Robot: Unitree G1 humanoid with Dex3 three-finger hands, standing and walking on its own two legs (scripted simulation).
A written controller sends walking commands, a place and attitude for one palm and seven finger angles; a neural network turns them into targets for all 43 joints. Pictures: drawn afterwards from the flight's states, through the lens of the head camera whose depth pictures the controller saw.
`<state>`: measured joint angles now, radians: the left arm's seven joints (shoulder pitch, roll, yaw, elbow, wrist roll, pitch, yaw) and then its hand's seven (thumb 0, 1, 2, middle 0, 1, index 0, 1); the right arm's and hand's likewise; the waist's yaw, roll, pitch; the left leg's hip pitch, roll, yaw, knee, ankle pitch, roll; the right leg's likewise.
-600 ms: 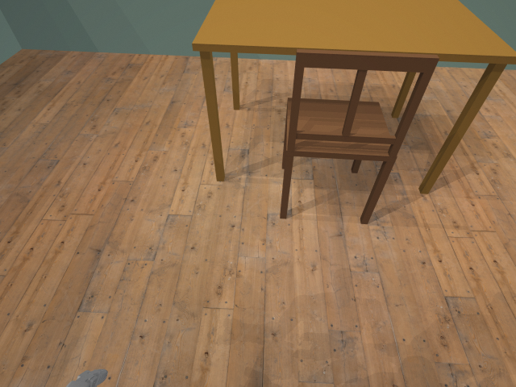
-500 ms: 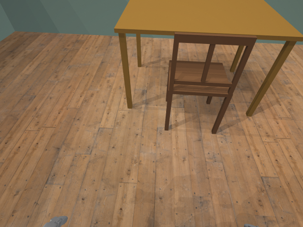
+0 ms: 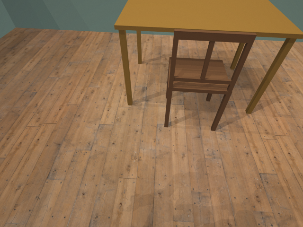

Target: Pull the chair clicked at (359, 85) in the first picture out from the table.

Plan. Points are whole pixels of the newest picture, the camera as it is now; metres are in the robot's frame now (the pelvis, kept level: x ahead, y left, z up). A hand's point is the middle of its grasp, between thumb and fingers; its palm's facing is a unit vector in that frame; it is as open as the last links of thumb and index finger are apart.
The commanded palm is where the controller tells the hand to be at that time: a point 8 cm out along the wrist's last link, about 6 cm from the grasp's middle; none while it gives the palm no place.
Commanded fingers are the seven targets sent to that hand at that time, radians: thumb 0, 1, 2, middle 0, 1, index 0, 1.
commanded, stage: stand and wait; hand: left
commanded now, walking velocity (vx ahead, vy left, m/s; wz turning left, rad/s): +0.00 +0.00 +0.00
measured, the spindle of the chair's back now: (207, 61) +1.04 -0.27 -0.12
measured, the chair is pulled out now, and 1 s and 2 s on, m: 0.00 0.00 0.00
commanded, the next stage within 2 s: look at it before walking up in 0.22 s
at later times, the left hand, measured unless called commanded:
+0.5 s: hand out of the picture +0.07 +0.24 -0.15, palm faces -0.02 -0.94 -0.33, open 7.4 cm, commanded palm none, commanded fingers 0.00 0.90 0.90 -0.20 -0.30 -0.20 -0.30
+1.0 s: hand out of the picture +0.07 +0.25 -0.15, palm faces -0.03 -0.94 -0.33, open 7.4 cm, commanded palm none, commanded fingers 0.00 0.90 0.90 -0.20 -0.30 -0.20 -0.30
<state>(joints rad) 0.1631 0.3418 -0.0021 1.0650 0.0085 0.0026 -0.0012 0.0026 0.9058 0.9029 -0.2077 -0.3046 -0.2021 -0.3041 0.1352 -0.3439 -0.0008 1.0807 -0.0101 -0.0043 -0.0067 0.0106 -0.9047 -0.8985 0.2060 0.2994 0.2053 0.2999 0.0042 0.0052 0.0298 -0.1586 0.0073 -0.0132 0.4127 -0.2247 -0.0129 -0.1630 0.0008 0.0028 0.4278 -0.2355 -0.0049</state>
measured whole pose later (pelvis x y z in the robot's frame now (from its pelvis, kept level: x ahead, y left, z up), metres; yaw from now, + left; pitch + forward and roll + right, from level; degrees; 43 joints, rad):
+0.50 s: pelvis -0.01 +0.00 +0.00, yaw +0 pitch -2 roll +0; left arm 0.14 0.33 0.00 1.08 0.01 -0.01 0.00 0.00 0.91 0.90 -0.21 -0.30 -0.20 -0.30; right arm 0.13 -0.34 0.00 1.11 -0.01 -0.01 0.00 0.01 -0.90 -0.90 0.21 0.30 0.21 0.30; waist 0.00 0.00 0.02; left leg -0.15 0.01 -0.01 0.38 -0.20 -0.02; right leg -0.16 0.01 0.00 0.39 -0.20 -0.01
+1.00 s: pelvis +0.00 +0.00 +0.00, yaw -1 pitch -1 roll +0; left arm 0.15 0.34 0.00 1.09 0.01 0.00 0.00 0.00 0.91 0.90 -0.21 -0.30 -0.20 -0.30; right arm 0.12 -0.34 0.00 1.11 -0.01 -0.01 -0.01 0.01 -0.90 -0.90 0.21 0.30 0.21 0.30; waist 0.01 0.00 0.03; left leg -0.14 0.01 0.00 0.36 -0.20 -0.01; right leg -0.15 0.00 0.01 0.37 -0.20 0.00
